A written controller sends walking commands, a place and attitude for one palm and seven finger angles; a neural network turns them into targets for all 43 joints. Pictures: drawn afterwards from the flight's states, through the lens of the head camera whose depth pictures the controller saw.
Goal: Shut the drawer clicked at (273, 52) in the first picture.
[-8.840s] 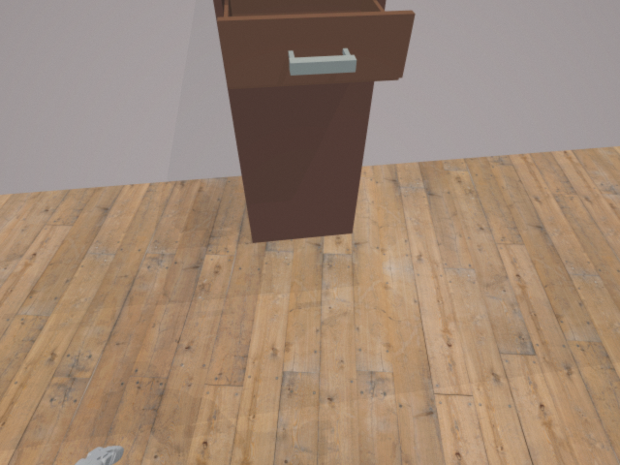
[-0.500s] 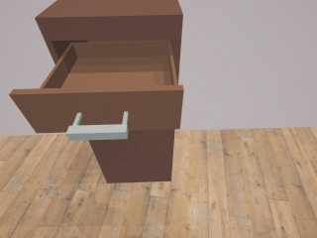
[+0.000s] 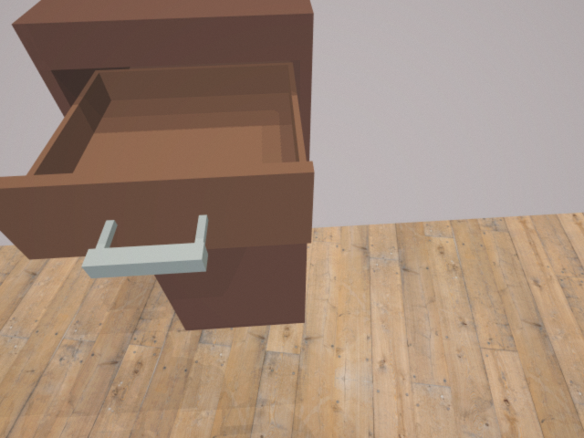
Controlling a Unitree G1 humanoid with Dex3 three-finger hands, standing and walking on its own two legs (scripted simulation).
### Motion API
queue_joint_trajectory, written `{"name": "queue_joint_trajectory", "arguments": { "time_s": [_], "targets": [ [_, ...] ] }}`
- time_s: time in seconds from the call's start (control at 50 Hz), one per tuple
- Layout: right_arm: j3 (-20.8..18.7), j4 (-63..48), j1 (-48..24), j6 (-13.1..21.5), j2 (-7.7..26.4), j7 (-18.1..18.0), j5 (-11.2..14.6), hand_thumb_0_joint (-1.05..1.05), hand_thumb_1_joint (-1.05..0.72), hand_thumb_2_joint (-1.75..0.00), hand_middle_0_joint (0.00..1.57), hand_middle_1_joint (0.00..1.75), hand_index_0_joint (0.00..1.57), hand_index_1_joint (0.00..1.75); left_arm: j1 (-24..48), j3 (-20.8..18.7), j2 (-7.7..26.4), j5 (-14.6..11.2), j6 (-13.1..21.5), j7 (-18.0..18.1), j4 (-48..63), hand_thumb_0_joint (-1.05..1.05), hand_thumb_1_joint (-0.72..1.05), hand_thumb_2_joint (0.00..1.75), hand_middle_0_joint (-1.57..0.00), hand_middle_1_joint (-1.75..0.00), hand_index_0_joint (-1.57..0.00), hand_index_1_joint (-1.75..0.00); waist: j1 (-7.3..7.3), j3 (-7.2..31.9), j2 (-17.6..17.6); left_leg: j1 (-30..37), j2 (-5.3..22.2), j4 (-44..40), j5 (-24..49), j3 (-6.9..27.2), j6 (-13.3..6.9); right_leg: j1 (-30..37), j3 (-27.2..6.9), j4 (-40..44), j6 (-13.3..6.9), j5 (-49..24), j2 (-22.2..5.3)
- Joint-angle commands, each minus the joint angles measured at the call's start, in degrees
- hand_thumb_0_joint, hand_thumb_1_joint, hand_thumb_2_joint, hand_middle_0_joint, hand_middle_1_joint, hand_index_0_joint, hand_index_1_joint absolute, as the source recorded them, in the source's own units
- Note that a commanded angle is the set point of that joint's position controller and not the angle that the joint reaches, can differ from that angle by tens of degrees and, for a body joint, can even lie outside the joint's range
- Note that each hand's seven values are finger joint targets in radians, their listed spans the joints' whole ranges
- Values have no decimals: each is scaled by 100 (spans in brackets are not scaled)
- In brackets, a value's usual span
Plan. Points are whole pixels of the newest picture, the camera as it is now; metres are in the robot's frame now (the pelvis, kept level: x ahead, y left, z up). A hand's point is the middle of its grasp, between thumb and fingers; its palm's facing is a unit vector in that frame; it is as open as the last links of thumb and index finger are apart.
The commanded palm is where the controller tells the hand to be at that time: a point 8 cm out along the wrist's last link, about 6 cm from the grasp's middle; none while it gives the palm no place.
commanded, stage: come to a stop and stand still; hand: left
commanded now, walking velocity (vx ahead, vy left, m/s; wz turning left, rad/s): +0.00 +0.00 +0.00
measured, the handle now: (152, 243) +0.30 +0.18 +0.14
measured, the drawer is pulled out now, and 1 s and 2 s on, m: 0.27 0.27 0.27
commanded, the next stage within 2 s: look again from close up in 0.08 s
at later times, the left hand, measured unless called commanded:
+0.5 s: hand out of the picture +0.01 +0.17 -0.17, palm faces +0.04 -0.98 -0.21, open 7.4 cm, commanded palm none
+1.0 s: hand (162, 383) +0.19 +0.18 +0.00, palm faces +0.26 -0.96 -0.12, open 7.0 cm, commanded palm +0.10 +0.21 -0.02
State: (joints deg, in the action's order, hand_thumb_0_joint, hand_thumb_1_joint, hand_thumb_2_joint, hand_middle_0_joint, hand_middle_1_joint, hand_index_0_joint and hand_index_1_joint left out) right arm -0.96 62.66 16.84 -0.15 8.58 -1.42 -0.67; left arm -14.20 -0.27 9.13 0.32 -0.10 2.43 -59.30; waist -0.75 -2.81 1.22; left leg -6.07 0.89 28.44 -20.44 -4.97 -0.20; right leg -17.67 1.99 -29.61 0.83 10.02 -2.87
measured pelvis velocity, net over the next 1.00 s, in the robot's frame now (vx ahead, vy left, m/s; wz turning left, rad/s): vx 0.00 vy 0.00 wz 0.04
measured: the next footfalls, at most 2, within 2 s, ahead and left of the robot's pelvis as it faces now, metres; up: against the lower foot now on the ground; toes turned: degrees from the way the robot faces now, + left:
none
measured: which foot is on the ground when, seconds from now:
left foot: down 0.00-1.00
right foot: down 0.00-1.00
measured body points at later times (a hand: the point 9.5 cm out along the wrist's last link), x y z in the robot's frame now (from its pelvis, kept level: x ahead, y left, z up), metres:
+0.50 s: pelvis +0.01 +0.00 +0.00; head +0.02 -0.01 +0.45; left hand +0.01 +0.22 -0.15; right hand -0.01 -0.22 -0.16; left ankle -0.05 +0.11 -0.73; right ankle +0.06 -0.13 -0.73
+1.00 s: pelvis +0.00 +0.00 -0.01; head +0.00 -0.02 +0.44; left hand +0.17 +0.23 +0.01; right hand +0.11 -0.25 -0.12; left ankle -0.05 +0.11 -0.73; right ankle +0.06 -0.13 -0.73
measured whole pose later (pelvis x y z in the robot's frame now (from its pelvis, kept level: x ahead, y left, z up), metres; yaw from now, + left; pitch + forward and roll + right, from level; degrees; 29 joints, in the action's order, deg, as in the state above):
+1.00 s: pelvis +0.00 +0.00 -0.01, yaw +3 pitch +1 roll +1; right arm -1.4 45.5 19.3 17.4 13.2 -3.2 1.6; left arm -25.9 -1.9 9.0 -7.9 8.6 5.1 -3.4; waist -1.1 2.8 1.1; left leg -12.7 0.0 33.6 -22.1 -2.7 -0.1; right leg -23.3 3.8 -34.7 0.7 12.7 -4.5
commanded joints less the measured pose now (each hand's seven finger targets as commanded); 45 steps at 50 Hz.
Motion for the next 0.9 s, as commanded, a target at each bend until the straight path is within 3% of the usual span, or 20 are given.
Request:
{"name": "queue_joint_trajectory", "arguments": {
  "time_s": [0.0, 0.1, 0.14, 0.3, 0.52, 0.74, 0.76, 0.78, 0.8, 0.82, 0.84, 0.86, 0.88],
  "targets": [
    [-89, -115, 389, 56, 519, -11, -20, 0, -90, -90, 20, 30, 20, 30, -292, -125, 658, 23, 94, 38, 170, 0, 90, 90, -20, -30, -20, -30, 25, -175, -226, -789, 438, -787, 555, 469, -127, 510, -554, 605, -242, -326, -386],
    [-87, -52, 423, 77, 538, -5, -17, 0, -90, -90, 20, 30, 20, 30, -258, -136, 659, 23, 113, 33, 139, 0, 90, 90, -20, -30, -20, -30, 16, -50, -252, -709, 451, -853, 664, 476, -127, 641, -532, 634, -240, -431, -383],
    [-86, -20, 409, 91, 528, -10, -14, 0, -90, -90, 20, 30, 20, 30, -270, -128, 626, 20, 113, 33, 112, 0, 90, 90, -20, -30, -20, -30, 25, 34, -97, -610, 492, -907, 834, 494, -126, 706, -468, 583, -235, -623, -358],
    [-63, 52, 406, 100, 543, -25, -2, 0, -90, -90, 20, 30, 20, 30, -337, -115, 586, 22, 125, 33, -21, 0, 90, 90, -20, -30, -20, -30, 30, -45, -127, -581, 513, -967, 955, 463, -105, 790, -435, 597, -225, -839, -373],
    [-42, 149, 473, 90, 463, -34, -2, 0, -90, -90, 20, 30, 20, 30, -426, -111, 526, 24, 128, 33, -143, 0, 90, 90, -20, -30, -20, -30, 29, -224, -106, -602, 497, -1059, 687, 469, -99, 704, -459, 759, -225, -486, -364],
    [-31, 184, 593, 121, 415, -53, 8, 0, -90, -90, 20, 30, 20, 30, -501, -104, 434, 25, 132, 35, -209, 0, 90, 90, -20, -30, -20, -30, 36, -129, -51, -527, 544, -1111, 939, 479, -108, 833, -390, 689, -220, -759, -347],
    [-31, 189, 572, 124, 423, -56, 3, 0, -90, -90, 20, 30, 20, 30, -506, -109, 433, 28, 134, 38, -210, 0, 90, 90, -20, -30, -20, -30, 44, -162, -72, -525, 545, -1084, 1006, 467, -102, 823, -389, 658, -221, -845, -342],
    [-53, -261, 19, 235, 626, -13, 45, 0, -90, -90, 20, 30, 20, 30, -961, -103, 660, 63, 177, 223, -485, 0, 90, 90, -20, -30, -20, -30, 263, -88, -544, -934, 670, -109, 1608, 241, 12, 1036, -387, 68, -228, -2826, -617],
    [-63, -2431, -154, 1175, 1563, -302, 392, 0, -90, -90, 20, 30, 20, 30, 3557, -506, 1636, -1115, 1464, 162, 8374, 0, 90, 90, -22, -32, -22, -32, -275, 2745, 761, 112, -63, -808, 1790, 414, -19, 1704, -371, 93, -214, -1473, -40],
    [-42, -2173, -637, 1687, 1118, -490, 269, 0, -90, -90, 20, 30, 20, 30, 1053, -558, 1364, -601, 1093, 528, 7136, 0, 90, 90, -24, -34, -24, -34, 171, 2536, 1545, -5, -39, -826, 2222, 267, 34, 1543, -216, -104, -441, -522, 182],
    [-94, -2258, -544, 1895, 863, -444, 400, 0, -90, -90, 20, 30, 20, 30, -558, 174, 173, -677, 281, 738, 6111, 0, 90, 90, -26, -37, -26, -37, 48, 1244, 1349, -735, 89, -861, 1966, 399, 274, 879, 159, -29, -321, 47, 130],
    [1, -2079, -315, 1979, 907, -399, 407, 0, -90, -90, 20, 30, 20, 30, -644, 511, -338, -780, 184, 655, 6181, 0, 90, 90, -28, -39, -28, -39, 12, 587, 331, -1011, 50, -781, 1391, 428, 176, 584, 271, 167, -188, 119, 146],
    [-98, -2380, -505, 2126, 1146, -365, 348, 0, -90, -90, 20, 30, 20, 30, -231, 206, 98, -801, 443, 636, 6637, 0, 90, 90, -30, -41, -30, -41, -166, 6, -457, -1389, 14, -571, 764, 640, 19, 138, 202, 290, -132, 573, 122]
  ]
}}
